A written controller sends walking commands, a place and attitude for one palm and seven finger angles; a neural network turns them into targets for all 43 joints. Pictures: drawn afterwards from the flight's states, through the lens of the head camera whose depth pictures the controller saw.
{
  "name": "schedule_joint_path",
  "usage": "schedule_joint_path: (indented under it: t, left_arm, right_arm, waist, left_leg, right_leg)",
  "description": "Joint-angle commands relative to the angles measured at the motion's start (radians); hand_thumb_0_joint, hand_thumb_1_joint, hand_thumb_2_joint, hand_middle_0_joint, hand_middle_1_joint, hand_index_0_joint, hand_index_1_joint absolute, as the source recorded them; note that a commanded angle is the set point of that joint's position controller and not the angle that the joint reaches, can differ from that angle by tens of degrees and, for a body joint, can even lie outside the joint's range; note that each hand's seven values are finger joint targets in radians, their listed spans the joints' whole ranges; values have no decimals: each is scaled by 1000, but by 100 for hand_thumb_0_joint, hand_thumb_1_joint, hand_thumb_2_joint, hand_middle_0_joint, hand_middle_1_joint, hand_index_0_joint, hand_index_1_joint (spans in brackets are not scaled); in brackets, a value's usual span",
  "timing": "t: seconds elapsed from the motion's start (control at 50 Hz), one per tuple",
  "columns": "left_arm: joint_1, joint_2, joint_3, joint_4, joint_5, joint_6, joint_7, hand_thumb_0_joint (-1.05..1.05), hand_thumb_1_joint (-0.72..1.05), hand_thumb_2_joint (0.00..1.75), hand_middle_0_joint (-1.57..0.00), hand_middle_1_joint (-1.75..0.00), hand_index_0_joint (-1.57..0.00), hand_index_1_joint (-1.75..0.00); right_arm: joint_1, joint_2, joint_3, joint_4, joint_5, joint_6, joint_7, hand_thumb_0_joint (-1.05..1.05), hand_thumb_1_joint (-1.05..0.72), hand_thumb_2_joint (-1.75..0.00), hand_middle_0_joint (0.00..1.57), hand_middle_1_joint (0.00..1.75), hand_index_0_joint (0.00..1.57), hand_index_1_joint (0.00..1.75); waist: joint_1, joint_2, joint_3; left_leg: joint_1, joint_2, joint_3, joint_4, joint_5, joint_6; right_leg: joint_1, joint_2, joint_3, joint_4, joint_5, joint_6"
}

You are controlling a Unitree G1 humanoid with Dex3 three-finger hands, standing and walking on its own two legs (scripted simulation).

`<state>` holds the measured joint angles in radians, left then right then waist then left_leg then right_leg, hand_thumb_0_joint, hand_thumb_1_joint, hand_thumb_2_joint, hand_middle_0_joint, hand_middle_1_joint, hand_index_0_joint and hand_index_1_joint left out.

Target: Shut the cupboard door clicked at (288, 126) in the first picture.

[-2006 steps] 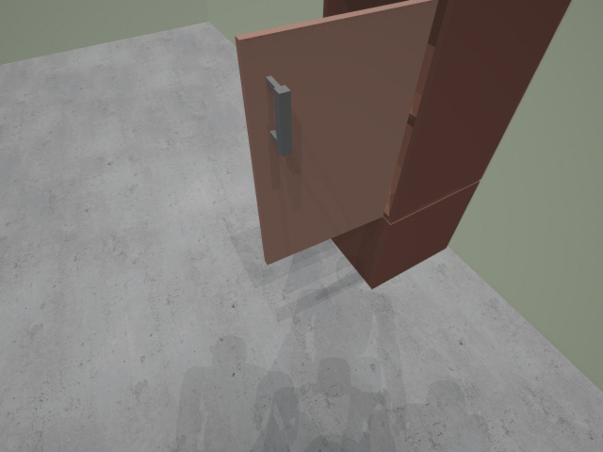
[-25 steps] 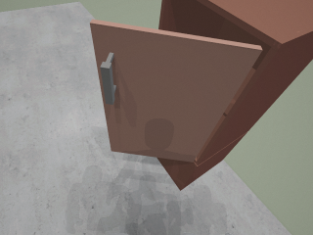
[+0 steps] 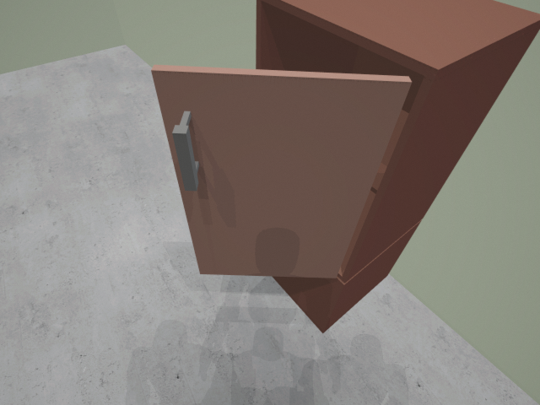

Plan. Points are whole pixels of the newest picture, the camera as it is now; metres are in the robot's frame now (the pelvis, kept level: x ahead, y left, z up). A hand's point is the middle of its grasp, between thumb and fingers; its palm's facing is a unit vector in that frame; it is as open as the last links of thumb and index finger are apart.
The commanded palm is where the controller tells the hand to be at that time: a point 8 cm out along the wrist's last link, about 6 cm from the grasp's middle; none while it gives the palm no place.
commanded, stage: come to a stop and stand still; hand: left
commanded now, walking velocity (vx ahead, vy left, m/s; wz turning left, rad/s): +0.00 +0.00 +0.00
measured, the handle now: (189, 152) +0.48 +0.16 +0.12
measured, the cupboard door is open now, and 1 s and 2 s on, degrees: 50 50 50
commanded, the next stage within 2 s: look again from close up in 0.26 s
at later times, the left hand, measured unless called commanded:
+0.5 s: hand out of the picture -0.06 +0.14 -0.18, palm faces +0.05 -0.99 -0.15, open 7.4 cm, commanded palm none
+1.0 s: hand out of the picture +0.07 +0.19 -0.14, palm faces +0.18 -0.97 -0.17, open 7.4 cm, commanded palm +0.09 +0.22 -0.07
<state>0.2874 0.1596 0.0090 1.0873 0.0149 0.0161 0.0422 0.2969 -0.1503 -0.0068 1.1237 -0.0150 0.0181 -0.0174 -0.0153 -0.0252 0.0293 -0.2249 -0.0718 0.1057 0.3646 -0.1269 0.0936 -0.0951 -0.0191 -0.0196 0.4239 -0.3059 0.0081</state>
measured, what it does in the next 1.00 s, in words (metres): stands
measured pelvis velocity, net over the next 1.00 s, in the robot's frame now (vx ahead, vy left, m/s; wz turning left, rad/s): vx -0.01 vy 0.00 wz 0.02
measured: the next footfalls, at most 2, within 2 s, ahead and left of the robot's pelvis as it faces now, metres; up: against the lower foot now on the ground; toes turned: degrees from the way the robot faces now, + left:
none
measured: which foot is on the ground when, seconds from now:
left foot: down 0.00-1.00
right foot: down 0.00-1.00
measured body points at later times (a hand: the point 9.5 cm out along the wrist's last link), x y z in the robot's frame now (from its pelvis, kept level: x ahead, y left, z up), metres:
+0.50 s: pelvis -0.01 +0.00 -0.01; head +0.00 +0.00 +0.44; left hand -0.06 +0.19 -0.17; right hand +0.00 -0.23 -0.16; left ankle +0.05 +0.05 -0.74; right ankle -0.05 -0.12 -0.74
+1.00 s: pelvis -0.01 +0.00 -0.01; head +0.00 +0.03 +0.44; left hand +0.06 +0.24 -0.13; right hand +0.06 -0.24 -0.13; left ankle +0.05 +0.05 -0.74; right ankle -0.04 -0.12 -0.74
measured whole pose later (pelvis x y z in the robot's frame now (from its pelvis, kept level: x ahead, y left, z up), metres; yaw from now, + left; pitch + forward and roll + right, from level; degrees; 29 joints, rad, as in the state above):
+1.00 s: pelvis -0.01 +0.00 -0.01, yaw +1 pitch -2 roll -1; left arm 0.48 0.20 0.03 0.43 -0.08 0.06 0.07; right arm 0.29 -0.18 0.03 0.91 0.03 -0.13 -0.05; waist 0.00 -0.04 0.05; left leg -0.32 -0.05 0.08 0.54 -0.19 0.09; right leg -0.19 0.00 -0.05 0.59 -0.35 -0.01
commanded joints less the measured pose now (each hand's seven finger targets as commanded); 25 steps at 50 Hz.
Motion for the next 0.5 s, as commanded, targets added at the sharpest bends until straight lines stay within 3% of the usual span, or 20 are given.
schedule_joint_path:
  t: [0.0, 0.12, 0.32, 0.34, 0.36, 0.38, 0.4, 0.42, 0.48]
  left_arm:
    - [104, 69, 12, -4, 0, -7, 2, 0, 90, 90, -20, -30, -20, -30]
    - [150, 50, 8, 21, -1, -13, 3, 0, 90, 90, -20, -30, -20, -30]
    - [185, 15, -3, 45, -1, -26, 8, 0, 90, 90, -20, -30, -20, -30]
    - [175, 46, -22, 44, 32, -56, 33, 0, 90, 90, -20, -30, -20, -30]
    - [207, 60, -16, 27, 20, -73, 30, 0, 90, 90, -20, -30, -20, -30]
    - [194, 58, -9, 8, 15, -67, 25, 0, 90, 90, -20, -30, -20, -30]
    - [205, 46, -14, 13, 7, -67, 22, 0, 90, 90, -20, -30, -20, -30]
    - [200, 35, -15, 14, 4, -66, 22, 0, 90, 90, -20, -30, -20, -30]
    - [176, 35, -12, -18, 5, -55, 18, 0, 90, 90, -20, -30, -20, -30]
  right_arm:
    - [24, -96, -13, -26, 2, -20, -10, 0, -90, -90, 20, 30, 20, 30]
    - [53, -84, -15, -8, 4, -21, -13, 0, -90, -90, 20, 30, 20, 30]
    - [68, -53, -14, 11, 8, -24, -17, 0, -90, -90, 20, 30, 20, 30]
    - [-2, -121, -4, -71, 1, -35, 0, 0, -90, -90, 20, 30, 20, 30]
    - [-33, -87, 6, -97, -1, -50, 2, 0, -90, -90, 20, 30, 20, 30]
    - [41, -52, -2, -85, 1, -54, -3, 0, -90, -90, 20, 30, 20, 30]
    - [64, -65, 1, -79, 0, -53, -6, 0, -90, -90, 20, 30, 20, 30]
    - [64, -75, -2, -84, 2, -52, -8, 0, -90, -90, 20, 30, 20, 30]
    - [36, -89, -9, -111, 2, -41, -6, 0, -90, -90, 20, 30, 20, 30]
  waist:
    - [26, 50, 91]
    - [24, 38, 46]
    - [11, 8, 68]
    - [17, 65, 133]
    - [24, 103, 112]
    - [-12, 115, 47]
    - [-2, 83, -21]
    - [-7, 31, -43]
    - [-1, -19, 34]
  left_leg:
    - [-17, 186, -244, -183, -279, -55]
    - [14, 184, -238, -171, -266, -54]
    - [48, 181, -209, -125, -178, -53]
    - [-59, 165, -158, 41, -78, -83]
    - [-29, 152, -190, 64, 7, -77]
    - [16, 160, -198, 40, -21, -69]
    - [26, 166, -215, 52, -13, -52]
    - [25, 171, -222, 56, -20, -40]
    - [-50, 162, -227, 22, -149, -34]
  right_leg:
    - [-120, -75, 61, -87, -28, -33]
    - [-125, -73, 61, -89, -26, -35]
    - [-176, -78, 86, -114, -10, -38]
    - [-193, -80, 57, -79, 42, -49]
    - [-195, -105, 109, -128, 142, -68]
    - [-166, -110, 90, -78, 71, -79]
    - [-134, -88, 80, -56, 59, -75]
    - [-122, -78, 69, -44, 57, -74]
    - [-164, -72, 75, -44, -36, -76]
